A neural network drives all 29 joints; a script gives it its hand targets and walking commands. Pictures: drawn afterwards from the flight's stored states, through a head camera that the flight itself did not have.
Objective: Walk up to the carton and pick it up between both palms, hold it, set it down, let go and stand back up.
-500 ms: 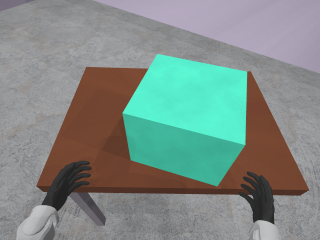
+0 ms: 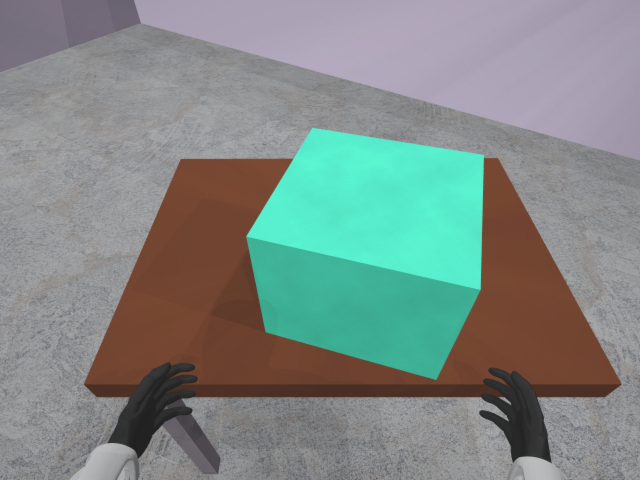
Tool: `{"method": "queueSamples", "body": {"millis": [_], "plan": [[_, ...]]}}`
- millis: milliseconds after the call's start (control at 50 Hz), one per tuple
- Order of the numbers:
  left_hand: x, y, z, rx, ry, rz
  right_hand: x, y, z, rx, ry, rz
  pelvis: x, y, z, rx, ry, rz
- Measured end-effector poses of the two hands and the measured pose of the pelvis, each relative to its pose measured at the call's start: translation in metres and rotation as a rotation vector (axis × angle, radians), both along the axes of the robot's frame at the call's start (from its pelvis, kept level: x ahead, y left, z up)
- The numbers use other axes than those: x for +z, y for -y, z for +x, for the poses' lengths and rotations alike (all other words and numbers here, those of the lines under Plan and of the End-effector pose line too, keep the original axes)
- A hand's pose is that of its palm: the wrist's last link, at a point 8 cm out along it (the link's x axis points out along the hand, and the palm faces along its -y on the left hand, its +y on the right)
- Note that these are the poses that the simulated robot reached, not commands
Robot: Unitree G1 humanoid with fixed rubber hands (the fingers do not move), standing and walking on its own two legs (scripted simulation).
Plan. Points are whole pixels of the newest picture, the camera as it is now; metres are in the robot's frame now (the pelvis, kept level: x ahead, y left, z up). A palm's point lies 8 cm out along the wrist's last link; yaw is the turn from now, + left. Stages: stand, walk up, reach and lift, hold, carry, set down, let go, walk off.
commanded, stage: set down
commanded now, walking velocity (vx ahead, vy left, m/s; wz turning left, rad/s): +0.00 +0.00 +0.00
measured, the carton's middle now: (370, 246) +0.46 -0.04 +0.01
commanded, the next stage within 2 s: let go in 0.88 s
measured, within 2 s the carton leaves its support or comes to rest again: neither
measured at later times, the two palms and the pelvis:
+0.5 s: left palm (173, 466) +0.15 +0.21 -0.06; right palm (541, 476) +0.16 -0.23 -0.06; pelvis -0.01 -0.03 +0.00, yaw +0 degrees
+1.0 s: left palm (187, 466) +0.16 +0.20 -0.08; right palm out of the picture +0.15 -0.25 -0.08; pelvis +0.01 -0.03 +0.00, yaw +0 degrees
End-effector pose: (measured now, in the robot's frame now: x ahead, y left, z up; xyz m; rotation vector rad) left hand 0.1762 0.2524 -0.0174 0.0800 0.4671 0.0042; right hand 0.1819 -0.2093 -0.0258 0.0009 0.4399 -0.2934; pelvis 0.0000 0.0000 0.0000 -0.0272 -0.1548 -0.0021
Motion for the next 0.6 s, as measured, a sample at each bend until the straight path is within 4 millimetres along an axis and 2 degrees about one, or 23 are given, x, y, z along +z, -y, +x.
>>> {"method": "queueSamples", "body": {"millis": [220, 600], "plan": [[-0.022, 0.02, -0.013, 0.035, -0.103, 0.019, -0.016, 0.011, -0.019, 0.071, -0.086, -0.028, 0.001, 0.014, -0.005, -0.004, -0.003, 0.015], [-0.052, 0.046, -0.027, 0.087, -0.305, 0.076, -0.043, 0.031, -0.023, 0.171, -0.221, -0.06, 0.002, 0.036, -0.003, 0.012, -0.029, 0.029]]}}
